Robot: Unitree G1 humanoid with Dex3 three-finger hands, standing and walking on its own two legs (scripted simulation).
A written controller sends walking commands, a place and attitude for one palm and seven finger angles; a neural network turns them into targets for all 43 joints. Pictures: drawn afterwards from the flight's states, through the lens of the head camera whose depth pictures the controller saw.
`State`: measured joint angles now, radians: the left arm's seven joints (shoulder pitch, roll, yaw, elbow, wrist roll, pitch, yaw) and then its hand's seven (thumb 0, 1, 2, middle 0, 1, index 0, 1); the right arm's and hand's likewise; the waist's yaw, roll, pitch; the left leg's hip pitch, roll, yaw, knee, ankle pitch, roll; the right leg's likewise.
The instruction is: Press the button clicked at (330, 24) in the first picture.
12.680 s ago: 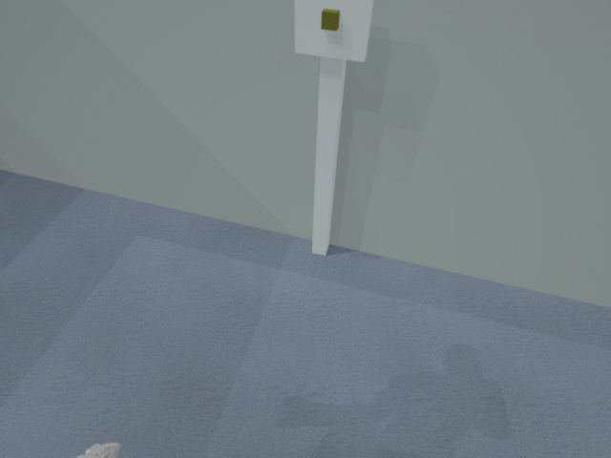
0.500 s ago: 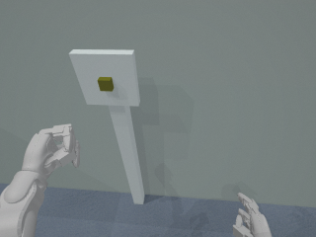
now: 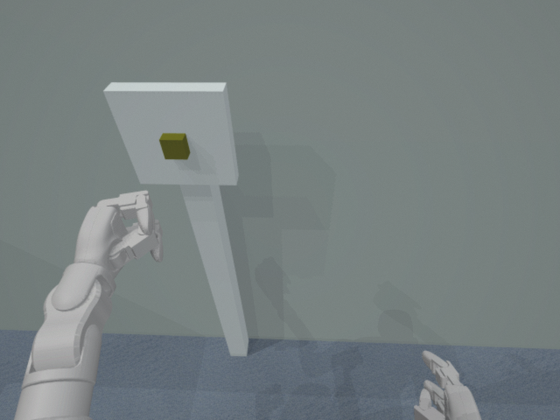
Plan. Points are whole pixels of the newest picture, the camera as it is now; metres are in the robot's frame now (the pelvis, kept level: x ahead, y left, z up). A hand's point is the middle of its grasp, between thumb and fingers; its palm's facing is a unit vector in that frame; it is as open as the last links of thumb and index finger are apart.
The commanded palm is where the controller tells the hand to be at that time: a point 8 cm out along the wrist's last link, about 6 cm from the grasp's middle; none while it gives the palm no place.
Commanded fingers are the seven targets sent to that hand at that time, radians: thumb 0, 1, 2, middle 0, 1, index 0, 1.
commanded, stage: aim a knuckle at the button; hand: left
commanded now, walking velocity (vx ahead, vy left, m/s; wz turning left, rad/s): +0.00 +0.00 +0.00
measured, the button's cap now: (175, 145) +0.48 +0.21 +0.17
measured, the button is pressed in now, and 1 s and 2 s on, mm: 0 0 4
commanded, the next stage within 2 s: press the button with the knuckle in 1.26 s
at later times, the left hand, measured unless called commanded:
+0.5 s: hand (186, 201) +0.38 +0.17 +0.14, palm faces +0.04 -1.00 -0.02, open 3.1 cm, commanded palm +0.36 +0.23 +0.14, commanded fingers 0.00 0.90 0.90 -1.30 -1.50 -1.30 -1.50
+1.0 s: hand (186, 203) +0.39 +0.17 +0.13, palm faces +0.05 -1.00 -0.01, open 3.1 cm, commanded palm +0.36 +0.22 +0.14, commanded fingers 0.00 0.90 0.90 -1.30 -1.50 -1.30 -1.50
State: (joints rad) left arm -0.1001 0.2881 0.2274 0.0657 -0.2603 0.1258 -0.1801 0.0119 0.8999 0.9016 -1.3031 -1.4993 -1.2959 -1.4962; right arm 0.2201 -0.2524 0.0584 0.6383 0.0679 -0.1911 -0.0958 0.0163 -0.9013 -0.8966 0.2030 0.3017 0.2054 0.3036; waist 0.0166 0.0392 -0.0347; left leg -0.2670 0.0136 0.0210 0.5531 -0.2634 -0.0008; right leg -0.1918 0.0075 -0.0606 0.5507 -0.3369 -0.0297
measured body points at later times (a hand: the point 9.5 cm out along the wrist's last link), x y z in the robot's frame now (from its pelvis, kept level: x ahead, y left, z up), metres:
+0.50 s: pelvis +0.00 +0.00 +0.00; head +0.01 -0.01 +0.45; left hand +0.38 +0.23 +0.14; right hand +0.14 -0.25 -0.10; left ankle +0.02 +0.12 -0.73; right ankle -0.02 -0.10 -0.73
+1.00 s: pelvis +0.00 +0.00 +0.00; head +0.01 -0.01 +0.45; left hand +0.38 +0.23 +0.13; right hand +0.13 -0.26 -0.10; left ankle +0.02 +0.12 -0.73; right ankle -0.02 -0.10 -0.73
